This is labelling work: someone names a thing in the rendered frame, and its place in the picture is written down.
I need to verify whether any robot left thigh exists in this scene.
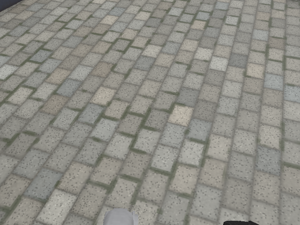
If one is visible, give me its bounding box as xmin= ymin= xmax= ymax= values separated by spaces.
xmin=103 ymin=208 xmax=139 ymax=225

